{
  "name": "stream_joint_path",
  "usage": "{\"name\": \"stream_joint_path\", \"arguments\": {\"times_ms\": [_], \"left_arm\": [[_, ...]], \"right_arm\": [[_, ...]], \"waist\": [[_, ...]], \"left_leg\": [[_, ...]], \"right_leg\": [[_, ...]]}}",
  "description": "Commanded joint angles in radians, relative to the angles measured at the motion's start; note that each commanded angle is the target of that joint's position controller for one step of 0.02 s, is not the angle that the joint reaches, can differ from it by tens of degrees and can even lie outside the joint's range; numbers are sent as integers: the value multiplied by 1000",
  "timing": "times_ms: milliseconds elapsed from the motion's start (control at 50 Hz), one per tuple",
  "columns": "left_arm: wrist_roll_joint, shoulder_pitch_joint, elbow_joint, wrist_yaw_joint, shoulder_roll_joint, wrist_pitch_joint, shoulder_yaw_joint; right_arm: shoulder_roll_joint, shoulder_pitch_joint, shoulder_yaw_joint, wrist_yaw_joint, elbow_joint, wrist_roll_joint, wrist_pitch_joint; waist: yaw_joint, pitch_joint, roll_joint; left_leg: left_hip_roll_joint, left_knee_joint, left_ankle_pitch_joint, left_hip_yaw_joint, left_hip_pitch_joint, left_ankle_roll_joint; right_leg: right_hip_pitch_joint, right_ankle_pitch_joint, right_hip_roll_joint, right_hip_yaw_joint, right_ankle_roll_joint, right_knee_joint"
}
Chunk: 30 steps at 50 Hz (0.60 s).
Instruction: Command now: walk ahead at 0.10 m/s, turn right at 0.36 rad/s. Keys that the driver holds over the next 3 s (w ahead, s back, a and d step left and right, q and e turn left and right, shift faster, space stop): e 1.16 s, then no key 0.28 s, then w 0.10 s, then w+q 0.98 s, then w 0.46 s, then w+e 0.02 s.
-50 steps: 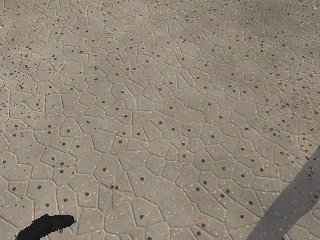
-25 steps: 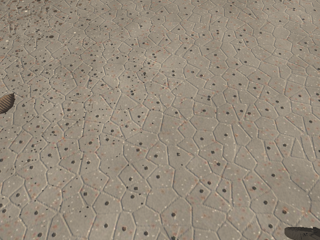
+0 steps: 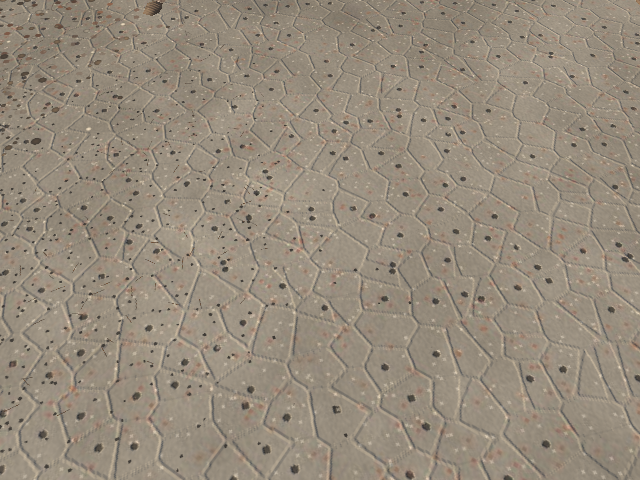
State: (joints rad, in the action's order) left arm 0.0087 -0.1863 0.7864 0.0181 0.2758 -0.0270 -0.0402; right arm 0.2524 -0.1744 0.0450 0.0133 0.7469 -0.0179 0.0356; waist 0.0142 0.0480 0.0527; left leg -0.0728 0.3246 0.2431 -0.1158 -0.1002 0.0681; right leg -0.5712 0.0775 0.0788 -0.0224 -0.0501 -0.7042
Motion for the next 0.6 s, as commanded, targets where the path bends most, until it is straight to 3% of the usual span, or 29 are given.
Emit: {"name": "stream_joint_path", "arguments": {"times_ms": [20,60,80,100,120,140,160,180,200,240,280,360,440,500,520,540,560,580,600], "left_arm": [[-4,30,-100,18,108,-6,-35],[-3,-9,-107,28,108,-4,-43],[-4,-69,-98,26,127,-9,-55],[-9,-138,-96,12,213,-11,-83],[-23,-162,-113,-5,311,-8,-101],[-31,-184,-125,-7,240,-9,-81],[-22,-115,-148,-6,211,-9,-76],[-4,-61,-157,-12,182,-4,-71],[10,-23,-166,-18,160,6,-64],[2,14,-180,-31,161,26,-64],[-7,4,-189,-42,179,37,-74],[-1,15,-204,-57,200,52,-86],[-2,31,-218,-53,196,66,-87],[13,57,-228,-56,184,78,-84],[12,33,-230,-57,155,79,-75],[9,18,-257,-53,106,74,-63],[-2,11,-255,-50,172,60,-84],[0,-18,-229,-46,224,58,-103],[4,-42,-201,-46,220,66,-108]], "right_arm": [[171,12,51,17,-35,18,-17],[172,32,55,29,-37,36,-34],[165,26,55,35,-35,40,-37],[156,-12,53,37,-42,21,-31],[94,-42,32,27,-77,-23,-21],[108,-24,27,12,-70,-11,-15],[144,12,36,4,-74,22,-18],[141,44,38,9,-73,24,-25],[145,67,42,19,-70,15,-34],[128,61,41,25,-73,16,-47],[107,40,36,27,-60,20,-46],[105,45,34,26,-51,21,-42],[120,48,42,12,-55,26,-25],[127,-23,54,-1,-32,27,-6],[177,-52,69,2,-28,15,-6],[278,-33,89,9,-35,-10,-15],[250,-2,84,6,-55,-41,-13],[194,56,66,12,-82,-34,-9],[159,99,58,17,-90,-15,-11]], "waist": [[7,-72,-133],[-21,-77,-131],[-52,-108,-105],[-66,-176,25],[-29,-237,253],[-71,-400,190],[-67,-336,97],[-52,-263,17],[-41,-203,-30],[-6,-163,28],[-8,-177,65],[-22,-193,84],[-33,-169,120],[9,-159,117],[5,-164,50],[-42,-128,-239],[-29,-111,-325],[-49,-101,-239],[-65,-87,-191]], "left_leg": [[336,39,-641,86,63,137],[332,152,-671,78,64,105],[288,269,-692,43,35,61],[193,479,-523,-7,-70,-17],[2,813,272,-13,-410,-109],[-26,967,456,202,-480,-113],[20,1011,406,235,-529,-105],[51,971,337,228,-559,-103],[75,898,286,222,-556,-109],[66,751,218,199,-458,-124],[45,638,193,189,-413,-144],[34,487,114,202,-332,-157],[27,360,105,209,-287,-138],[31,101,-26,183,-145,-96],[143,29,-49,265,-49,-56],[356,-36,-124,518,-1,71],[479,-67,-215,656,-79,195],[452,-49,-241,577,-102,192],[382,-25,-235,468,-105,142]], "right_leg": [[28,94,-8,22,29,25],[80,114,-38,55,64,105],[194,-3,-70,64,96,200],[373,-428,2,-84,155,244],[624,-878,251,-447,361,233],[706,-739,299,-574,457,277],[660,-587,261,-489,422,291],[590,-443,211,-416,367,304],[508,-336,181,-376,328,327],[385,-226,108,-326,288,363],[376,-224,88,-313,286,365],[329,-60,69,-346,268,370],[318,68,60,-431,250,367],[282,81,16,-445,202,306],[204,191,-36,-399,154,224],[11,424,-193,-205,90,16],[-41,545,-198,-141,42,-241],[-29,487,-160,-158,25,-380],[-30,426,-152,-140,9,-437]]}}
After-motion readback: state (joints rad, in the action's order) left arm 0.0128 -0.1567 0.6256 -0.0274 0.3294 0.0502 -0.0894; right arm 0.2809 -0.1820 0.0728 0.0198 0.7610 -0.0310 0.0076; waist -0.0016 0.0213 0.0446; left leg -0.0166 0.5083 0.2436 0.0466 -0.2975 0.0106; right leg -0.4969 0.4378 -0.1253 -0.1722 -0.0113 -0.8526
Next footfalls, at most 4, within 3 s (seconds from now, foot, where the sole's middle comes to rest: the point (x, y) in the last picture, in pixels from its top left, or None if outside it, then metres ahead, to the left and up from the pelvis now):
0.10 right None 0.15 -0.12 -0.78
0.52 left None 0.17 0.11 -0.78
0.96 right None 0.04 -0.12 -0.78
1.38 left None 0.20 0.05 -0.78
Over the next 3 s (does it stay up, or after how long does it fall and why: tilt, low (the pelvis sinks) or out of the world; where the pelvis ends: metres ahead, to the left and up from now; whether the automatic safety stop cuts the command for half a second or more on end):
stays up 0.70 -0.31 0.00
